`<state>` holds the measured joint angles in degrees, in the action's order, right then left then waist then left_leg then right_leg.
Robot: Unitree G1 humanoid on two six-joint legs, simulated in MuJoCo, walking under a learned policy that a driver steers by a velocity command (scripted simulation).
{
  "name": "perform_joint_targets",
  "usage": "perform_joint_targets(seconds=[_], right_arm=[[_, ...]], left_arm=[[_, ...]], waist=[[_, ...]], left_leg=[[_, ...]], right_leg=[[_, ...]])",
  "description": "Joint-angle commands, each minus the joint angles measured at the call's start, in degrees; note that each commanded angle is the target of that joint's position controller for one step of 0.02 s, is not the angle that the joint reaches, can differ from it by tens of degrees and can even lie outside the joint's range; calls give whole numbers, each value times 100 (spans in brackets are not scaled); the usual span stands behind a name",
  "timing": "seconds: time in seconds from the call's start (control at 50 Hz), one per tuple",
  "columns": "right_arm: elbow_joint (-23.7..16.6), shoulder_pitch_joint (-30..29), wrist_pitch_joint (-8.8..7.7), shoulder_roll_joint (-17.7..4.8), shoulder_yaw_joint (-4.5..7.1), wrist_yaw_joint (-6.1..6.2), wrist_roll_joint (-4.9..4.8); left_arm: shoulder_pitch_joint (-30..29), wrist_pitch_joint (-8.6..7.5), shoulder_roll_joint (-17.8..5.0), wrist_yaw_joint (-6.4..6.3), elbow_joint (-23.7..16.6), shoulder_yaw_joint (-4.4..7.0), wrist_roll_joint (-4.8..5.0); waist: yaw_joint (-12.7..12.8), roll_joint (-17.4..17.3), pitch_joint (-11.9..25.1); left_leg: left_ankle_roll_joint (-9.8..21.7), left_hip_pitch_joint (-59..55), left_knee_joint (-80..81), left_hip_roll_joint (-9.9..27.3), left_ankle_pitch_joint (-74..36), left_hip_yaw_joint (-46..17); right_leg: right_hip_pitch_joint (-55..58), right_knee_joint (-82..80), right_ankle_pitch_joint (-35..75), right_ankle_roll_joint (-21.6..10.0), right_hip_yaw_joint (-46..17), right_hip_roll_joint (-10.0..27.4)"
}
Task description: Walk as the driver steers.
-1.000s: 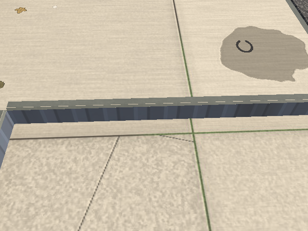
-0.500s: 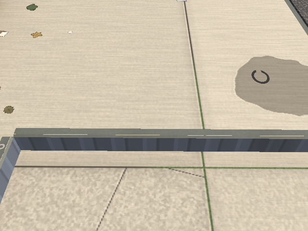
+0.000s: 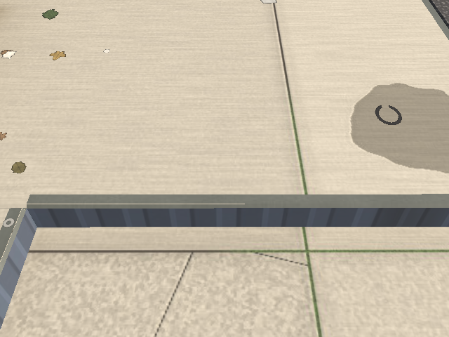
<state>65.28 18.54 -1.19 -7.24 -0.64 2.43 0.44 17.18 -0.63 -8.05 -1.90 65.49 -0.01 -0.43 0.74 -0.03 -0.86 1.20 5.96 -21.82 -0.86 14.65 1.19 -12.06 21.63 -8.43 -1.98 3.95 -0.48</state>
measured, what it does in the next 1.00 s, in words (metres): walks ahead: left foot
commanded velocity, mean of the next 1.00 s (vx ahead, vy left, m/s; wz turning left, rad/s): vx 0.31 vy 0.00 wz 0.00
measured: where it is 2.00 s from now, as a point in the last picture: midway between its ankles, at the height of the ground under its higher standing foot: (251, 215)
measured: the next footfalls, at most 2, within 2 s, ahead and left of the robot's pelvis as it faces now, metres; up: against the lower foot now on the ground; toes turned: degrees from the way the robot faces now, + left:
left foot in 0.94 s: +0.48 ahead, +0.04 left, +0.00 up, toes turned +4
right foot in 1.50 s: +0.77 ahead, -0.13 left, +0.00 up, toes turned -5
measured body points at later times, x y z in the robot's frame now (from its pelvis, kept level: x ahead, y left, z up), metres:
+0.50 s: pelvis +0.08 -0.03 -0.02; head +0.09 -0.05 +0.43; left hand +0.12 +0.21 -0.15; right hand -0.02 -0.26 -0.17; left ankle -0.03 +0.10 -0.74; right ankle +0.09 -0.11 -0.75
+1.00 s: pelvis +0.34 -0.02 -0.03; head +0.38 -0.02 +0.42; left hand +0.26 +0.20 -0.18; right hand +0.50 -0.26 -0.15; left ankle +0.45 +0.03 -0.74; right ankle +0.13 -0.11 -0.68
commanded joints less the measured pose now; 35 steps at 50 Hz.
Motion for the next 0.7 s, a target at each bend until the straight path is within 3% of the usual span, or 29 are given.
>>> perform_joint_targets(seconds=[0.02,0.16,0.18,0.22,0.26,0.3,0.32,0.36,0.4,0.44,0.46,0.48,0.5,0.52,0.54,0.56,0.62,0.7], right_arm=[[-13,462,-17,-403,49,18,-2],[20,510,-16,-377,36,28,-2],[44,581,-14,-366,35,26,8],[36,667,23,-536,119,17,27],[-37,787,71,-678,202,-12,37],[31,1175,58,-873,300,-14,23],[37,1200,32,-921,340,-13,37],[-5,1145,-55,-961,386,-34,105],[-67,960,-144,-935,406,-56,90],[-174,577,-191,-953,425,-75,15],[-233,440,-218,-918,417,-92,15],[-345,287,-290,-719,353,-134,35],[-634,304,-347,-340,262,-193,18],[-718,41,-327,-754,365,-229,200],[-774,-140,-330,-641,359,-288,208],[-750,-140,-366,-516,329,-341,147],[-706,-23,-283,-529,374,-414,167],[-1013,-806,-165,-533,377,-430,141]], left_arm=[[359,-21,-408,-22,-21,54,0],[388,-13,-363,-36,50,50,0],[422,-7,-341,-33,70,46,-4],[391,32,-434,-15,27,104,-12],[237,57,-424,40,-111,140,-61],[-131,-11,-182,121,-361,100,-137],[-314,-68,-193,154,-500,106,-194],[-452,-194,-385,219,-708,178,-161],[-423,-309,-438,273,-821,229,-87],[209,-374,-311,295,-667,258,-19],[889,-384,-351,272,-418,321,-4],[1664,-420,-679,203,-230,443,-62],[2459,-394,-1375,155,-89,617,-64],[2228,-308,-1091,142,-62,534,-65],[1530,-306,-927,150,-302,467,-97],[1083,-341,-849,166,-462,435,-100],[928,-479,-585,131,-475,298,-54],[1402,-570,-625,101,-266,227,-28]], waist=[[-10,-48,-349],[-10,-47,-372],[-21,-50,-265],[-49,-172,-384],[-158,-396,-870],[-355,-848,-1243],[-396,-903,-1351],[-344,-762,-1242],[-200,-646,-1106],[210,-533,-909],[482,-320,-705],[827,465,-426],[943,2064,-56],[683,1260,-367],[360,502,-719],[182,174,-770],[-95,218,-560],[-47,348,-563]], left_leg=[[170,595,516,632,-520,-590],[174,545,508,628,-624,-578],[194,506,559,581,-199,-565],[356,653,536,452,1247,-603],[642,858,803,677,2755,-1097],[1046,514,1413,1425,3395,-2099],[1221,438,1553,1739,3183,-2416],[1343,72,1525,1891,2442,-2464],[1215,-37,1315,1716,1687,-2027],[977,723,849,1318,1052,-1339],[832,1344,300,1022,640,-983],[603,2063,-1084,539,167,-332],[297,3230,-3072,-230,1184,509],[406,3573,-4172,-11,1539,-7],[487,3709,-4518,317,983,-213],[483,3547,-4463,474,437,-273],[324,3192,-4050,582,-152,-100],[162,3551,-3533,479,-530,254]], right_leg=[[277,-319,289,-44,-706,610],[317,-281,394,-41,-698,619],[355,-284,-2,-47,-665,558],[118,28,-1299,-134,-471,284],[-666,479,-2338,-214,-320,74],[-1536,1421,-1799,-163,105,-100],[-1779,1796,-1480,-187,69,88],[-2149,2122,-1598,-239,-118,288],[-1863,1705,-1521,-251,-106,315],[-329,804,-845,-258,217,23],[840,494,-764,-252,245,-187],[1913,-107,-1279,-366,-735,464],[2625,-1178,-2587,-920,-3327,1941],[2071,-1369,-2755,-1124,-3977,2234],[1561,-1307,-2645,-1075,-3436,2116],[1214,-1382,-2030,-990,-2890,1890],[1103,-1456,-287,-779,-1712,1379],[1334,-1340,1806,-761,-954,1187]])
Velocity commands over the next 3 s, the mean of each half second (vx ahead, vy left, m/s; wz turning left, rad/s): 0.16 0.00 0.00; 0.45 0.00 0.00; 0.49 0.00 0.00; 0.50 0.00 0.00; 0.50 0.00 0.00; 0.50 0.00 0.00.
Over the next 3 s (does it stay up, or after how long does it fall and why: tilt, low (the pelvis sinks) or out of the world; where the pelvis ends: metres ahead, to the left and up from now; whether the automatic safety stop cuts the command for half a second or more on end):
stays up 1.47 -0.01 0.12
